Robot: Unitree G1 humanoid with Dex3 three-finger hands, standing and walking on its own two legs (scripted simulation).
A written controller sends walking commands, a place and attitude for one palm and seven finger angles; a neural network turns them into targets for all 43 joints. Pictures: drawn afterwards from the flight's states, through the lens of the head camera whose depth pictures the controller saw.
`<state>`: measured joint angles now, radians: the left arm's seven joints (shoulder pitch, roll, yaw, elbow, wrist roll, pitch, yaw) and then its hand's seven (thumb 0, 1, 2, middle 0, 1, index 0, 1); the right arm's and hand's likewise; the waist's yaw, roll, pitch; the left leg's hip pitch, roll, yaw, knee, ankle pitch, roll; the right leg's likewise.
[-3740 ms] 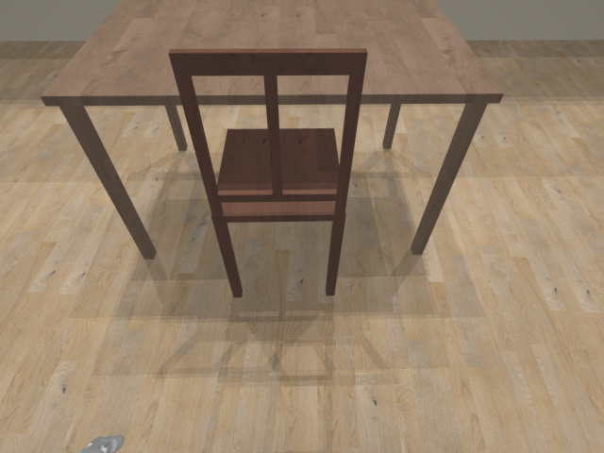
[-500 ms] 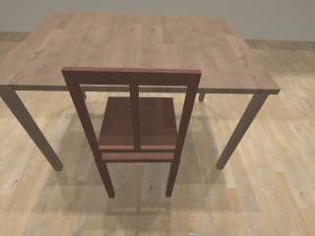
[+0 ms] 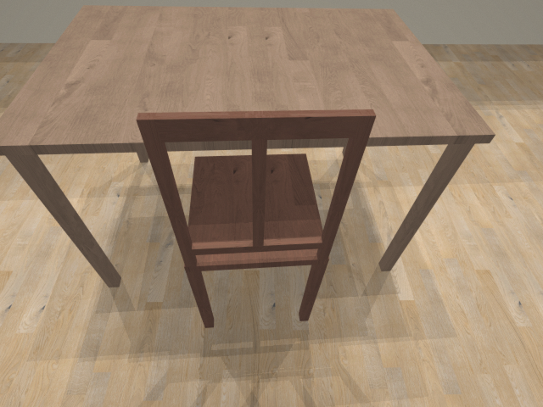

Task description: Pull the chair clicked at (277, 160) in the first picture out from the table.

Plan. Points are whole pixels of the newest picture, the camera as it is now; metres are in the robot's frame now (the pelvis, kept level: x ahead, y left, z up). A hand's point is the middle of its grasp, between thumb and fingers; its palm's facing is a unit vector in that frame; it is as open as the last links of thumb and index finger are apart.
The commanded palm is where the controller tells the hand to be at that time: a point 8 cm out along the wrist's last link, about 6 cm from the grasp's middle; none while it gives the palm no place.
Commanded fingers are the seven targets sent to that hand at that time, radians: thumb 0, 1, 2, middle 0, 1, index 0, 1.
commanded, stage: come to a stop and stand still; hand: left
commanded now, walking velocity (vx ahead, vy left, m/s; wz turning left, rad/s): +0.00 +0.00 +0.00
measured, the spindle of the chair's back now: (258, 199) +0.51 +0.06 -0.05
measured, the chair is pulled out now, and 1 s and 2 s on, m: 0.00 0.00 0.00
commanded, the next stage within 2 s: look again from close up in 0.30 s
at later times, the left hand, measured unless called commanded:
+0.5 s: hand out of the picture -0.02 +0.17 -0.17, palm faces +0.02 -0.98 -0.19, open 7.4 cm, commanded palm none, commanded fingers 0.00 0.90 0.90 -0.20 -0.30 -0.20 -0.30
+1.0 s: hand out of the picture -0.01 +0.14 -0.17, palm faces +0.03 -0.99 -0.16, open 7.4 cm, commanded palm none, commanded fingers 0.00 0.90 0.90 -0.20 -0.30 -0.20 -0.30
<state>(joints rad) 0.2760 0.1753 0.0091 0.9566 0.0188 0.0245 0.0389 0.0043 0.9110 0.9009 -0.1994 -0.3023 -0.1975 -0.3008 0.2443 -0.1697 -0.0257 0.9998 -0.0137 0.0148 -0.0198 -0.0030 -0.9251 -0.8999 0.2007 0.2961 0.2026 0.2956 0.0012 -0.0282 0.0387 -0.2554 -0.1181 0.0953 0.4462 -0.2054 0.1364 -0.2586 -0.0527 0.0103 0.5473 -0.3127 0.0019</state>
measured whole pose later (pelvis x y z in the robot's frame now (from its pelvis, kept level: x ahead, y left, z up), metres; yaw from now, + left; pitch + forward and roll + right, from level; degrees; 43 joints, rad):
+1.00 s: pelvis +0.02 -0.01 +0.01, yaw +0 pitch -1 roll +0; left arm 0.34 0.10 -0.01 1.12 0.01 -0.02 0.05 0.00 0.91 0.90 -0.20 -0.30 -0.20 -0.30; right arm 0.27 -0.13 0.00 1.16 0.00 -0.01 -0.03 0.00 -0.91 -0.90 0.20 0.30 0.20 0.30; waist 0.00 -0.01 0.04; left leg -0.15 -0.10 0.08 0.35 -0.19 0.11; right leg -0.14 -0.04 0.00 0.43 -0.26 0.03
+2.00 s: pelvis +0.10 -0.11 +0.00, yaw +8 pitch +0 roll -1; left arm 0.27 0.14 0.03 1.04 0.02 0.01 0.04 0.00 0.93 0.90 -0.20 -0.30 -0.20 -0.30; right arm 0.32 -0.16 -0.05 1.15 -0.02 0.02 -0.04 0.00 -0.91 -0.90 0.20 0.30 0.20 0.30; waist -0.02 0.02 0.05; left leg -0.30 0.02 0.02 0.78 -0.49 0.02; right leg -0.26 -0.01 -0.10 0.54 -0.29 -0.03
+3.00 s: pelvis +0.10 -0.14 +0.00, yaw +8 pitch +0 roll +2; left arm 0.26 0.21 0.02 0.97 0.02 0.03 0.04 0.00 0.91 0.90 -0.20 -0.30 -0.20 -0.30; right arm 0.21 -0.15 -0.02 1.04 -0.01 0.03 -0.01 0.00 -0.93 -0.90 0.20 0.30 0.20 0.30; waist 0.02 -0.05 0.04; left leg -0.27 -0.08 0.08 0.47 -0.21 0.08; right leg -0.20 -0.05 -0.01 0.58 -0.39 0.01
